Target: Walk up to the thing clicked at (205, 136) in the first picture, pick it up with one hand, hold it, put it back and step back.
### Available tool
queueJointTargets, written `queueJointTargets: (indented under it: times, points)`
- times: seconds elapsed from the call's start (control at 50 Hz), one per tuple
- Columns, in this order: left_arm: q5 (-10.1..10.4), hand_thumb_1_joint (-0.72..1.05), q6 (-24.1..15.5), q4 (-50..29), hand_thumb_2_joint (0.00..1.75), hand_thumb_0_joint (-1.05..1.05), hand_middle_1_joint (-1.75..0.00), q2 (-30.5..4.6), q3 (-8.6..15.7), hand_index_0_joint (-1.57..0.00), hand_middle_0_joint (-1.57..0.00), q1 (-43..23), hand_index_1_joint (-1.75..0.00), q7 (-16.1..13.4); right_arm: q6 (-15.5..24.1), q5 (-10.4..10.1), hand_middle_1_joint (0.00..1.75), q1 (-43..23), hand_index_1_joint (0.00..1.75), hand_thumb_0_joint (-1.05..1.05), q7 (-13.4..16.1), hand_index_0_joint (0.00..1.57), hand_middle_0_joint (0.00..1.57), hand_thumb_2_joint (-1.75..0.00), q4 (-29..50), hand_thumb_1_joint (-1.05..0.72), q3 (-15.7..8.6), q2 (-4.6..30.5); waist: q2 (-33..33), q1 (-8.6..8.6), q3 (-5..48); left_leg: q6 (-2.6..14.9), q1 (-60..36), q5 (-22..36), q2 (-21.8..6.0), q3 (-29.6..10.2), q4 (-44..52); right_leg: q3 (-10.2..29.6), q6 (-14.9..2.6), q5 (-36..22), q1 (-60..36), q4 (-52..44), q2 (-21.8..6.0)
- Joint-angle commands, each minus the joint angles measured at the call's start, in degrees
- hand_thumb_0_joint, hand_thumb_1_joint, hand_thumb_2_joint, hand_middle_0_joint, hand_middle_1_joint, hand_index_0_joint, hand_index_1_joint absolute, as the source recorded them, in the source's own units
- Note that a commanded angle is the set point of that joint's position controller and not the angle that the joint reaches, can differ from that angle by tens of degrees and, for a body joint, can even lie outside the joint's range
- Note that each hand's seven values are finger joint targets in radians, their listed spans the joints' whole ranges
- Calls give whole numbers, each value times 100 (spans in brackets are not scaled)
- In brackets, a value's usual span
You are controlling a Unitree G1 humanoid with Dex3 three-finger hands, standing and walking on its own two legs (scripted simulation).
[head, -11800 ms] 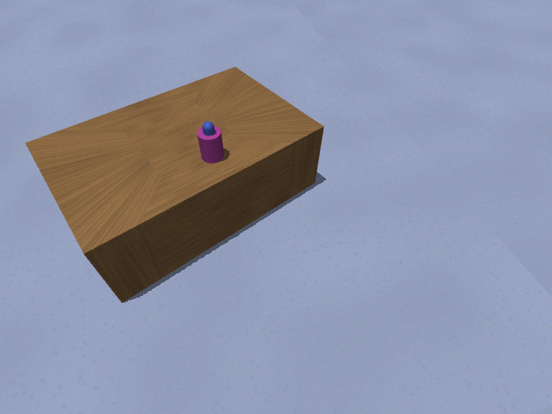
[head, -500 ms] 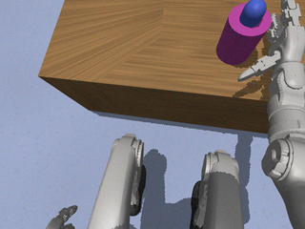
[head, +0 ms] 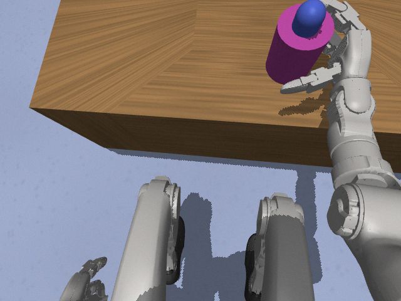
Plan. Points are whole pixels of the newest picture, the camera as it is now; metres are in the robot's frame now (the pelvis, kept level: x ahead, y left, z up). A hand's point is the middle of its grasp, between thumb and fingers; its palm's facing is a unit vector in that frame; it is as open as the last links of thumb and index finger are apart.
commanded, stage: close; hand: right
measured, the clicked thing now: (298, 40) +0.58 -0.11 +0.01
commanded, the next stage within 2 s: settle in 0.32 s
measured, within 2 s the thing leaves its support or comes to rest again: leaves its support in 0.78 s
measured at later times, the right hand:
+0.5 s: hand (302, 46) +0.56 -0.11 +0.02, palm faces -0.01 +1.00 -0.04, open 11.8 cm
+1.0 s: hand (311, 26) +0.56 -0.11 +0.07, palm faces -0.02 +1.00 -0.03, open 11.9 cm
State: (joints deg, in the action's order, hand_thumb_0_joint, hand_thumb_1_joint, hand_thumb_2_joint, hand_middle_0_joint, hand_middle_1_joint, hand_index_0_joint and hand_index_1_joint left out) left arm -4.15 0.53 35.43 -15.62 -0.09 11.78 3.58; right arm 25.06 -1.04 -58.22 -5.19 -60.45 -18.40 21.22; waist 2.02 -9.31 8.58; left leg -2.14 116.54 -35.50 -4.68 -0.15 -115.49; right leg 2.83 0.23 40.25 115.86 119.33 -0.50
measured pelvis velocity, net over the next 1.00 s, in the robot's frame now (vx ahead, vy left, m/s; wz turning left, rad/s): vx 0.00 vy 0.00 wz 0.01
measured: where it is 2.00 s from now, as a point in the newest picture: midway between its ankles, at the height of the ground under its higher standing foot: (212, 271)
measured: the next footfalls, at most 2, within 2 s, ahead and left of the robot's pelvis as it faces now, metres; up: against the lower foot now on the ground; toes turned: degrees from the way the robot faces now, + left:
none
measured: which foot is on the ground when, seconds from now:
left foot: down 0.00-1.00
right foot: down 0.00-1.00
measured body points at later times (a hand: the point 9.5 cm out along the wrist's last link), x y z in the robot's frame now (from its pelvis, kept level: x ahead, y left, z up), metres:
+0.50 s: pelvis +0.00 +0.00 +0.00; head +0.23 -0.02 +0.39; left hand +0.05 +0.27 -0.12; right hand +0.56 -0.17 +0.02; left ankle +0.10 +0.14 -0.40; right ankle +0.07 -0.12 -0.40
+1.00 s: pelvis +0.00 +0.00 +0.05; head +0.22 -0.01 +0.45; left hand +0.05 +0.29 -0.07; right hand +0.55 -0.16 +0.07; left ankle +0.10 +0.14 -0.40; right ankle +0.07 -0.12 -0.40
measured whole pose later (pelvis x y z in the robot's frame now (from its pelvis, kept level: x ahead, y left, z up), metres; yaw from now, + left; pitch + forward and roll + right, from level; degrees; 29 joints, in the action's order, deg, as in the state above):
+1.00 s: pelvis +0.00 +0.00 +0.05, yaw +0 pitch +35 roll +3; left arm -2.6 0.2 37.5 -16.2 1.1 13.1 1.3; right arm 21.3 -1.4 -57.8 -2.7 -59.2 -16.6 20.7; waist 2.4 -10.5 8.0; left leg -1.9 106.8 -33.7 -4.0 0.4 -105.3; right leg 2.4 0.2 38.6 105.9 109.1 -1.4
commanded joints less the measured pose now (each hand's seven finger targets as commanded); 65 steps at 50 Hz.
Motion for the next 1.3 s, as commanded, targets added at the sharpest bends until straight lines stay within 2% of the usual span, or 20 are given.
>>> queueJointTargets:
  times: [0.0,0.04,0.08,0.12,0.14,0.16,0.18,0.22,0.42,0.44,0.62,0.68,0.76,0.8,0.86,0.9,0.94,0.98,1.06,1.28]
  points:
    - [21,90,-59,-61,90,0,-30,-1114,390,-19,-20,1250,-30,-59,376,16,63,-2345,63,0,-87,92,93,-35,1015,25,241,508,548,-398,3893,383,-2471,1253,189,340,1167,-66,-115,-1199,-2422,-1499,92]
    - [17,90,-52,-103,90,0,-30,-1075,368,-19,-20,1235,-30,-55,399,21,69,-2733,69,0,-64,98,99,-40,1350,21,358,456,624,-450,3998,391,-2453,1303,183,326,1142,-49,-103,-1247,-2466,-1478,91]
    - [19,90,-27,-7,90,0,-30,-1135,343,-19,-20,1208,-30,-51,323,53,74,-2302,74,0,-24,103,105,-45,710,15,80,726,638,-380,3678,400,-2305,1048,182,355,1193,-31,-105,-1020,-2397,-1552,102]
    - [38,91,-32,-123,89,0,-30,-1080,306,-19,-20,1162,-30,-36,394,18,82,-2797,82,0,-10,109,110,-53,1293,9,251,563,736,-401,3977,404,-2297,1090,172,338,1121,-12,-85,-1065,-2524,-1568,103]
    - [18,89,-13,-90,90,0,-30,-1108,313,-19,-20,1206,-30,-29,348,77,84,-2399,84,0,47,111,112,-55,794,5,33,773,707,-335,3925,396,-2418,1110,177,340,1135,-53,-93,-1074,-2456,-1544,109]
    - [26,90,-15,-197,90,0,-30,-1063,297,-19,-20,1184,-30,-33,369,60,88,-2531,88,0,46,113,113,-60,1127,8,158,643,590,-374,4129,381,-2580,1177,184,322,1177,-74,-112,-1116,-2467,-1507,114]
    - [22,91,6,-144,89,0,-30,-1202,371,-19,-19,1227,-30,-45,364,72,94,-2589,94,0,99,116,116,-66,1090,8,-124,990,693,-345,4000,386,-2553,1135,176,328,1166,-56,-102,-1089,-2400,-1539,118]
    - [35,92,1,-183,89,0,-29,-1038,273,-19,-19,1162,-29,-27,359,46,102,-2531,102,0,94,121,121,-75,1038,2,185,497,533,-422,3963,384,-2598,1211,181,343,1196,-43,-110,-1158,-2404,-1568,118]
    - [24,88,44,-157,92,0,-30,-1078,305,-20,-21,1241,-31,-38,365,135,124,-2597,124,0,246,123,120,-106,1037,7,127,713,680,-430,4028,393,-2602,1293,196,317,1206,-63,-105,-1249,-2454,-1541,104]
    - [16,89,53,-139,92,0,-31,-1062,312,-20,-21,1274,-32,-36,421,117,124,-2914,124,0,221,123,119,-107,1285,8,278,562,707,-491,4104,399,-2555,1290,193,322,1190,-39,-94,-1270,-2514,-1551,102]
    - [78,88,53,-157,92,0,-30,-1140,385,-20,-21,1323,-31,-101,354,20,130,-3110,130,0,133,126,120,-113,1936,11,190,844,730,-454,4568,380,-3078,1535,191,282,1414,-84,-111,-1487,-2898,-1663,98]
    - [112,89,35,-141,92,0,-30,-1267,475,-19,-21,1327,-31,-145,219,-67,130,-2722,130,0,202,125,119,-113,1731,14,-166,1149,810,-325,4524,391,-3136,1371,204,293,1551,-73,-98,-1357,-3061,-1845,92]
    - [178,89,-31,-185,92,0,-30,-1099,423,-19,-20,1299,-31,-217,268,-218,129,-3467,129,0,241,126,120,-111,2733,13,-3,1111,690,-423,4897,376,-3480,1483,212,247,1807,-69,-132,-1407,-3381,-1991,87]
    - [182,89,-44,88,91,0,-30,-1281,595,-19,-20,1397,-31,-266,109,-237,130,-2502,130,0,228,126,121,-113,1695,13,-22,909,556,-468,4224,380,-3378,1367,225,265,1925,-56,-144,-1284,-3213,-2104,90]
    - [150,89,-81,-81,91,0,-30,-1226,550,-19,-20,1342,-31,-319,289,-170,129,-3593,129,0,315,124,118,-112,2744,12,-36,1386,703,-390,4864,368,-3760,1296,237,169,2165,-106,-165,-1139,-3488,-2239,65]
    - [199,89,-95,-91,91,0,-30,-1031,405,-19,-20,1293,-31,-313,201,-250,129,-3191,129,0,263,123,118,-112,2140,12,83,992,490,-466,4570,372,-3816,1446,240,206,2184,-76,-158,-1292,-3450,-2312,76]
    - [176,89,-121,268,91,0,-30,-1214,578,-19,-20,1361,-31,-350,69,-220,131,-2384,131,0,233,125,119,-114,893,11,-5,876,396,-461,3488,381,-3443,1114,281,224,2350,-67,-179,-975,-3073,-2411,52]
    - [140,89,-137,-27,91,0,-30,-1053,426,-19,-20,1320,-31,-333,341,-147,131,-3609,131,0,271,124,118,-115,2434,9,-24,1402,761,-316,4364,402,-3711,1351,268,151,2322,-92,-150,-1234,-3468,-2502,26]
    - [168,90,-148,-62,90,0,-30,-1074,422,-20,-20,1226,-30,-306,177,-177,133,-2717,133,0,121,124,118,-118,1072,10,34,913,577,-425,3748,409,-3599,1498,292,246,2374,-27,-131,-1467,-3505,-2595,21]
    - [170,90,-108,-136,90,0,-29,-1043,398,-20,-20,1445,-30,-289,296,-205,133,-3215,133,0,128,123,118,-118,2106,10,-98,1302,889,-342,4593,400,-4290,1847,308,215,2682,-22,-117,-1853,-4268,-2898,-7]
